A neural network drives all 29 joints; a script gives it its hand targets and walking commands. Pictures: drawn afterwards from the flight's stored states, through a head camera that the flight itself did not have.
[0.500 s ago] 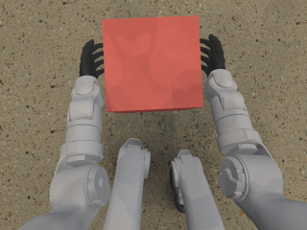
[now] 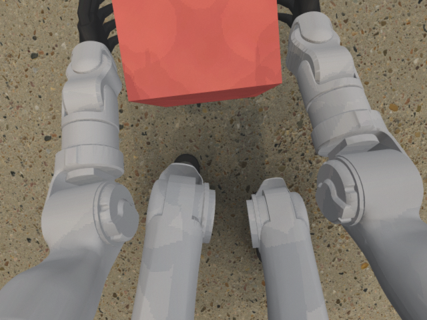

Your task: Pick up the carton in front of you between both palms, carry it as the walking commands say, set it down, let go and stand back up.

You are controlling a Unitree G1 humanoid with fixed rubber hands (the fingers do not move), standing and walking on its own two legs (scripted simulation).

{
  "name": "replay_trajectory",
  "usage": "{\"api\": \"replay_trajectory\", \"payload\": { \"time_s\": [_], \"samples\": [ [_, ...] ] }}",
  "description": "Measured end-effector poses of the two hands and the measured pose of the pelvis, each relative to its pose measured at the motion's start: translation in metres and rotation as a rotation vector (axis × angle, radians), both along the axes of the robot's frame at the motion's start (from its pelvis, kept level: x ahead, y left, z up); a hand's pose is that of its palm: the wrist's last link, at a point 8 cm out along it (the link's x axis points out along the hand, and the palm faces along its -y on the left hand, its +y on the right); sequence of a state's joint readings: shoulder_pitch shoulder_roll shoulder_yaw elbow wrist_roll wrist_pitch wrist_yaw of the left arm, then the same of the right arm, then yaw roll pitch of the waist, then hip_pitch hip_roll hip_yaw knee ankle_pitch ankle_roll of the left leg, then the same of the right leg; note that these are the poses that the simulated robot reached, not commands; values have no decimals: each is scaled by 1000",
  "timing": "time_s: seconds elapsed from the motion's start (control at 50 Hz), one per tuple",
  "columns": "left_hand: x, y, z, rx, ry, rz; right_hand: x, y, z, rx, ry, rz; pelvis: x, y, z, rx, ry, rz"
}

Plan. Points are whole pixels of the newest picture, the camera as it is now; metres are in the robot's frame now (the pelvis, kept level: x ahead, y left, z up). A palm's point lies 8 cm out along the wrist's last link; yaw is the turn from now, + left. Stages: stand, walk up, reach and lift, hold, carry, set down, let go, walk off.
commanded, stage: set down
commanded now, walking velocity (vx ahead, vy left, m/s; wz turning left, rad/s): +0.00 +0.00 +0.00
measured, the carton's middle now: (201, 40) +0.52 +0.12 -0.24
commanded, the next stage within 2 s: none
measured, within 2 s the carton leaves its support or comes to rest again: rests again in 0.50 s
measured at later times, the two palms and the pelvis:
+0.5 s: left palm (107, 50) +0.47 +0.27 -0.20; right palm (294, 26) +0.55 -0.02 -0.20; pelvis +0.00 -0.01 -0.02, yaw +0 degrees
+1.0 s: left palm (106, 49) +0.48 +0.27 -0.20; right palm (296, 29) +0.55 -0.03 -0.21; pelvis -0.01 +0.00 -0.03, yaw +0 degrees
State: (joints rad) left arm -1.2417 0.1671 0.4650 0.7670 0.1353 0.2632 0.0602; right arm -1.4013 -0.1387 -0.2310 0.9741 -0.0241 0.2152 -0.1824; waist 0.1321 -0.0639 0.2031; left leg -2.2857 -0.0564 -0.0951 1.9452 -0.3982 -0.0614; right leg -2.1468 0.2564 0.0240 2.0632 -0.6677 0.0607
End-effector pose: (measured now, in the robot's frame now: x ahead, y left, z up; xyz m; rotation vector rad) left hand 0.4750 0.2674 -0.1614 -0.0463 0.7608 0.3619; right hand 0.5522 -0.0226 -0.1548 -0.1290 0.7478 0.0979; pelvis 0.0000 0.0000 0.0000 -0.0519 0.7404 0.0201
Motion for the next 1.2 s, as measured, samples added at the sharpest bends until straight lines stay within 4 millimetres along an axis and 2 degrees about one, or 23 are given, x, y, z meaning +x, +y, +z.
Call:
{"api": "replay_trajectory", "payload": {
  "time_s": [0.1, 0.18, 0.5, 0.6, 1.08, 1.2],
  "samples": [
    [5, -1, -13, 13, 21, -1, 1, -2, -22, -2, 15, 16, 3, 1, -9, 22, -1, -19],
    [9, -2, -16, 16, 14, 6, 4, -3, -30, 0, 6, 25, 5, 0, -15, 37, 6, -30],
    [-2, -1, -34, 0, 66, -30, 1, -1, -41, -9, 28, 59, 4, -6, -22, 49, -12, -45],
    [0, 0, -37, -4, 66, -44, -1, -3, -48, 0, 30, 61, 2, -4, -25, 51, -31, -45],
    [2, 5, -43, -18, 51, -65, 1, -8, -51, 37, 17, 125, -7, -3, -35, 59, -80, -44],
    [1, 6, -52, -27, 42, -45, 2, -9, -58, 31, -2, 140, -7, -2, -37, 58, -93, -44]
  ]
}}
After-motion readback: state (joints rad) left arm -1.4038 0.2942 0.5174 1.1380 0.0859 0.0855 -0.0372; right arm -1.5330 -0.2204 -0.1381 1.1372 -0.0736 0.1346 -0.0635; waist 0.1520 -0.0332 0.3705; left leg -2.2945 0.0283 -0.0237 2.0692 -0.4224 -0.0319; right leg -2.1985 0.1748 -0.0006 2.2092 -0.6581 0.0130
